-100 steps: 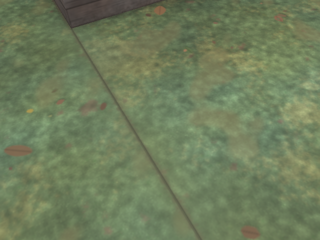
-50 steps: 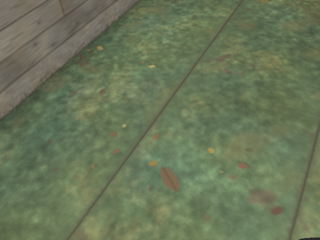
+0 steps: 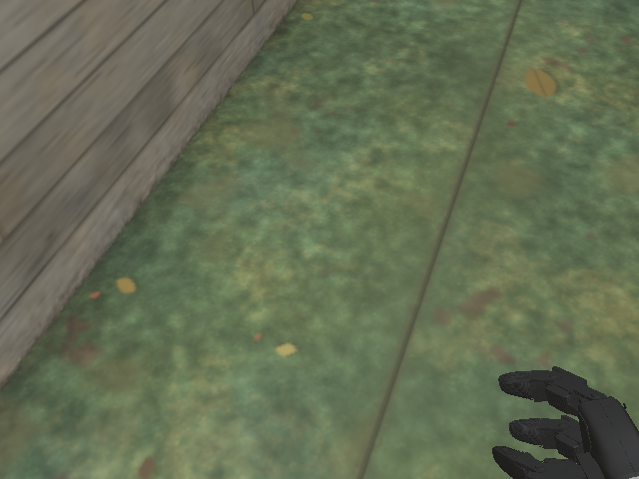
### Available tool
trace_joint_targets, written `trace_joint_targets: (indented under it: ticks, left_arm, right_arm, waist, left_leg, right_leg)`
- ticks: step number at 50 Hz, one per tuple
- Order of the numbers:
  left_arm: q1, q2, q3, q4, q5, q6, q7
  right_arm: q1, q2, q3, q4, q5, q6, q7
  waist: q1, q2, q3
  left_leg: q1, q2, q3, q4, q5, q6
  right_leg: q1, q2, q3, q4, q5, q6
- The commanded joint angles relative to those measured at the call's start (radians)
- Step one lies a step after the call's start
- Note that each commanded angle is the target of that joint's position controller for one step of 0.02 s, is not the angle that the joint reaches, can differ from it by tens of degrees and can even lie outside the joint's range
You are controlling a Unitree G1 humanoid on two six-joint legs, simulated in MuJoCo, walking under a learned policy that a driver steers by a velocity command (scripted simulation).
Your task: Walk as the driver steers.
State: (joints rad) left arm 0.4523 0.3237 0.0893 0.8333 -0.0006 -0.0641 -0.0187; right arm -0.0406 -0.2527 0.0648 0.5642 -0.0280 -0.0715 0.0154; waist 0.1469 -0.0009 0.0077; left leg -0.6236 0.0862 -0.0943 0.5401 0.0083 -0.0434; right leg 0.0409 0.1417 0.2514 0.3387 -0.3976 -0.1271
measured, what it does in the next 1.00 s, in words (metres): walks ahead, turning right: left foot, then right foot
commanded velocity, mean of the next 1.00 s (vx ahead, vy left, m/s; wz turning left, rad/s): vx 1.00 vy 0.00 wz -0.63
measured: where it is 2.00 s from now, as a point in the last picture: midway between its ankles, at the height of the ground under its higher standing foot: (590, 116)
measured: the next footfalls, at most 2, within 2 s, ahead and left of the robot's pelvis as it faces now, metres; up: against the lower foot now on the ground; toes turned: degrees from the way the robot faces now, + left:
left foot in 0.04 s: +0.23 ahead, +0.18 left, +0.00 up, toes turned -7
right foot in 0.50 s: +0.58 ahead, -0.11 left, +0.00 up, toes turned -31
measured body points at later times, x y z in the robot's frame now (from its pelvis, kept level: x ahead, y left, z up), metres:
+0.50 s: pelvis +0.45 -0.03 -0.04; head +0.47 -0.04 +0.41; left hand +0.79 +0.05 -0.09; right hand +0.26 -0.23 -0.16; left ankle +0.23 +0.19 -0.66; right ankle +0.55 -0.09 -0.73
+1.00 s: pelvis +0.89 -0.22 -0.01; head +0.91 -0.24 +0.44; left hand +1.11 -0.03 -0.13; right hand +0.85 -0.53 -0.12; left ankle +1.01 -0.21 -0.73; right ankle +0.65 -0.17 -0.60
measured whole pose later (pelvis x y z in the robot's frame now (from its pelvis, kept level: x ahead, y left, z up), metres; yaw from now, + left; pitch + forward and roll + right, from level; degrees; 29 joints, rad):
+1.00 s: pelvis +0.89 -0.22 -0.01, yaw -34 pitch +1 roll +2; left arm 0.32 0.31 0.03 0.81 0.04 -0.10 0.00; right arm 0.21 -0.31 -0.04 0.71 -0.04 -0.05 0.03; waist 0.00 -0.02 0.04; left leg -0.46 -0.10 0.04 0.60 -0.17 0.10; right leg -0.17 0.08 0.04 1.25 -0.32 -0.07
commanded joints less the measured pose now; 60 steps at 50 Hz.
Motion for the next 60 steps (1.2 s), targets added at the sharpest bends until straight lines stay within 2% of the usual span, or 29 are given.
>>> trace_joint_targets:
  ticks: [1,2,3,4,5,7,11,17,19,21,23,24,25,26,27,29,31,35,39,42,44,46,47,48,50,51,55,57,60]
  left_arm:
    - [-0.054,0.220,0.054,-0.062,0.011,-0.011,0.006]
    - [-0.115,0.203,0.049,-0.081,0.012,-0.022,0.003]
    - [-0.130,0.056,0.009,-0.127,0.001,-0.037,0.008]
    - [-0.035,-0.006,-0.024,-0.195,-0.033,-0.033,0.000]
    - [-0.112,0.075,-0.020,-0.154,-0.002,-0.007,0.012]
    - [-0.237,0.094,-0.013,-0.162,0.027,0.012,-0.011]
    - [-0.331,0.011,-0.041,-0.245,0.038,0.060,-0.052]
    - [-0.517,0.021,-0.069,-0.333,0.034,0.069,-0.082]
    - [-0.553,0.014,-0.076,-0.332,0.032,0.064,-0.088]
    - [-0.467,0.043,-0.065,-0.300,0.032,0.059,-0.078]
    - [-0.137,0.115,-0.026,-0.203,0.031,0.051,-0.056]
    - [0.040,0.160,0.007,-0.132,0.025,0.046,-0.031]
    - [-0.029,0.237,0.039,-0.126,-0.004,0.061,-0.002]
    - [-0.076,0.339,0.055,-0.185,0.034,0.079,-0.001]
    - [-0.038,0.289,0.055,-0.195,0.028,0.082,0.014]
    - [-0.090,0.205,0.035,-0.142,0.016,0.055,0.035]
    - [-0.153,0.166,0.015,-0.145,0.019,0.027,0.038]
    - [-0.151,0.116,0.001,-0.121,0.013,-0.033,0.013]
    - [-0.059,0.133,0.005,-0.065,-0.008,-0.070,-0.012]
    - [-0.008,0.167,0.005,-0.025,0.014,-0.067,0.005]
    - [-0.016,0.202,0.011,-0.019,0.045,-0.048,0.025]
    - [-0.123,0.175,0.000,-0.046,0.079,-0.024,0.044]
    - [-0.060,0.045,-0.034,-0.110,0.035,-0.036,0.027]
    - [-0.078,0.049,-0.049,-0.142,0.034,-0.062,0.017]
    - [-0.237,0.092,-0.063,-0.179,0.043,-0.080,0.017]
    - [-0.279,0.090,-0.065,-0.203,0.052,-0.079,0.014]
    - [-0.312,0.041,-0.091,-0.275,0.082,-0.016,-0.003]
    - [-0.425,0.023,-0.104,-0.316,0.061,-0.014,-0.015]
    - [-0.503,0.012,-0.104,-0.326,0.036,-0.018,-0.017]
  right_arm:
    - [0.195,-0.189,-0.082,0.002,0.006,-0.026,-0.025]
    - [0.417,-0.240,-0.109,0.049,-0.005,-0.034,-0.043]
    - [0.617,-0.322,-0.140,0.074,-0.042,-0.036,-0.061]
    - [0.504,-0.391,-0.159,0.071,-0.047,-0.023,-0.051]
    - [0.385,-0.266,-0.147,0.045,-0.041,-0.015,-0.046]
    - [0.350,-0.149,-0.120,0.073,-0.032,-0.009,-0.038]
    - [0.445,-0.083,-0.105,0.189,0.000,-0.040,-0.020]
    - [0.414,-0.136,-0.115,0.233,-0.002,-0.063,-0.019]
    - [0.468,-0.173,-0.122,0.250,-0.003,-0.059,-0.026]
    - [0.498,-0.237,-0.138,0.248,-0.003,-0.040,-0.044]
    - [0.428,-0.290,-0.154,0.218,-0.007,-0.007,-0.054]
    - [0.399,-0.278,-0.155,0.200,-0.014,0.003,-0.045]
    - [0.381,-0.164,-0.133,0.165,-0.027,0.001,-0.024]
    - [0.421,-0.163,-0.123,0.034,0.001,-0.018,-0.025]
    - [0.322,-0.197,-0.116,0.017,-0.006,-0.044,-0.022]
    - [0.282,-0.179,-0.104,0.021,-0.016,-0.052,-0.024]
    - [0.329,-0.180,-0.103,0.041,-0.052,-0.009,-0.023]
    - [0.172,-0.069,-0.061,-0.025,-0.046,0.017,0.003]
    - [0.045,-0.077,-0.063,-0.031,-0.002,0.008,0.024]
    - [0.022,-0.116,-0.084,-0.024,-0.012,0.004,0.024]
    - [0.187,-0.172,-0.112,0.029,-0.006,0.008,0.018]
    - [0.596,-0.257,-0.159,0.154,-0.005,0.019,-0.004]
    - [0.645,-0.365,-0.195,0.165,-0.029,0.022,-0.010]
    - [0.557,-0.315,-0.186,0.163,-0.014,0.029,0.004]
    - [0.441,-0.238,-0.179,0.154,0.003,0.023,0.010]
    - [0.449,-0.213,-0.171,0.165,0.003,0.024,0.009]
    - [0.455,-0.200,-0.159,0.199,0.025,0.002,0.007]
    - [0.411,-0.221,-0.170,0.188,0.021,-0.009,0.003]
    - [0.445,-0.245,-0.187,0.204,0.039,-0.021,0.014]
  waist:
    - [-0.182,-0.041,-0.142]
    - [-0.305,-0.025,-0.250]
    - [-0.355,0.172,-0.395]
    - [-0.217,0.488,-0.470]
    - [-0.224,0.254,-0.287]
    - [-0.226,0.040,-0.099]
    - [-0.171,0.109,-0.002]
    - [-0.138,0.043,0.124]
    - [-0.148,0.041,0.124]
    - [-0.087,0.099,0.040]
    - [0.081,0.127,-0.120]
    - [0.141,0.064,-0.187]
    - [0.038,-0.180,-0.121]
    - [-0.036,-0.236,-0.316]
    - [0.007,-0.039,-0.291]
    - [-0.108,0.095,-0.007]
    - [-0.189,0.124,0.047]
    - [-0.177,0.073,0.088]
    - [-0.079,0.006,0.089]
    - [-0.070,-0.039,0.050]
    - [-0.169,-0.115,-0.068]
    - [-0.394,-0.101,-0.221]
    - [-0.317,0.207,-0.305]
    - [-0.265,0.261,-0.311]
    - [-0.232,-0.005,-0.100]
    - [-0.215,-0.054,-0.046]
    - [-0.118,0.015,0.073]
    - [-0.128,0.047,0.129]
    - [-0.187,0.062,0.093]
  left_leg:
    - [0.508,-0.108,0.081,-0.054,-0.138,0.029]
    - [0.769,-0.029,0.026,0.000,-0.238,0.053]
    - [1.024,0.247,-0.292,-0.057,-0.676,0.091]
    - [1.078,0.424,-0.857,-0.295,-0.856,0.187]
    - [0.944,0.364,-0.744,-0.298,-0.952,0.190]
    - [0.724,0.264,-0.366,-0.271,-0.534,0.152]
    - [0.615,0.202,-0.047,-0.306,-0.108,0.103]
    - [0.510,0.115,0.300,-0.435,0.187,0.067]
    - [0.556,0.106,0.364,-0.381,0.588,0.041]
    - [0.649,0.137,0.371,-0.197,0.994,0.029]
    - [0.569,0.183,0.336,0.226,1.095,0.048]
    - [0.375,0.142,0.332,0.563,0.740,0.052]
    - [0.062,-0.064,0.325,0.963,-0.378,0.030]
    - [-0.252,-0.125,0.120,1.206,-0.518,0.000]
    - [-0.310,-0.065,0.003,1.132,-0.422,0.007]
    - [-0.218,0.010,-0.004,0.870,-0.384,0.002]
    - [-0.075,0.039,-0.006,0.743,-0.449,-0.031]
    - [0.077,0.067,0.077,0.336,-0.159,-0.024]
    - [0.196,0.012,0.146,0.053,0.235,0.073]
    - [0.153,-0.067,0.204,-0.023,0.101,0.142]
    - [0.280,-0.153,0.220,0.009,-0.095,0.179]
    - [0.708,-0.113,0.118,0.057,-0.287,0.238]
    - [0.996,0.139,-0.411,0.001,-0.601,0.392]
    - [1.032,0.212,-0.856,-0.261,-0.584,0.441]
    - [0.762,0.164,-0.607,-0.276,-0.433,0.398]
    - [0.652,0.117,-0.512,-0.279,-0.358,0.374]
    - [0.332,-0.004,-0.341,-0.361,-0.276,0.350]
    - [0.183,-0.051,-0.291,-0.422,-0.236,0.326]
    - [0.192,-0.052,-0.285,-0.428,-0.052,0.273]
  right_leg:
    - [-0.174,-0.132,0.121,0.254,0.774,-0.034]
    - [-0.313,-0.096,0.089,0.516,0.691,-0.013]
    - [-0.538,-0.026,-0.011,0.861,0.194,-0.012]
    - [-0.783,0.000,-0.105,1.068,-0.108,0.008]
    - [-0.883,-0.101,-0.134,1.121,0.011,-0.001]
    - [-0.854,-0.171,-0.170,1.028,0.114,0.018]
    - [-0.893,-0.235,-0.185,0.992,0.138,0.033]
    - [-0.771,-0.204,-0.337,0.618,0.381,0.012]
    - [-0.645,-0.137,-0.440,0.487,0.376,-0.028]
    - [-0.510,-0.063,-0.472,0.447,0.310,-0.061]
    - [-0.146,-0.019,-0.410,0.416,0.237,-0.115]
    - [0.133,-0.027,-0.322,0.328,0.215,-0.148]
    - [0.236,-0.175,-0.064,0.292,0.221,-0.186]
    - [0.483,-0.379,0.475,0.116,0.169,-0.399]
    - [0.418,-0.403,0.571,-0.030,0.043,-0.376]
    - [0.038,-0.335,0.433,-0.101,0.136,-0.300]
    - [-0.199,-0.260,0.297,-0.115,0.259,-0.275]
    - [-0.425,-0.171,0.089,-0.194,0.303,-0.203]
    - [-0.279,-0.197,-0.026,-0.290,0.486,-0.104]
    - [0.012,-0.247,-0.120,-0.169,0.962,-0.046]
    - [0.118,-0.288,-0.172,0.092,1.352,-0.013]
    - [-0.138,-0.264,-0.257,0.682,1.247,0.017]
    - [-0.574,-0.089,-0.295,1.178,0.481,0.081]
    - [-0.793,-0.012,-0.192,1.248,0.004,0.082]
    - [-0.800,-0.151,-0.122,1.092,0.149,0.076]
    - [-0.768,-0.178,-0.135,1.003,0.132,0.086]
    - [-0.668,-0.207,-0.200,0.708,0.070,0.143]
    - [-0.555,-0.197,-0.246,0.475,0.222,0.161]
    - [-0.369,-0.161,-0.261,0.264,0.500,0.158]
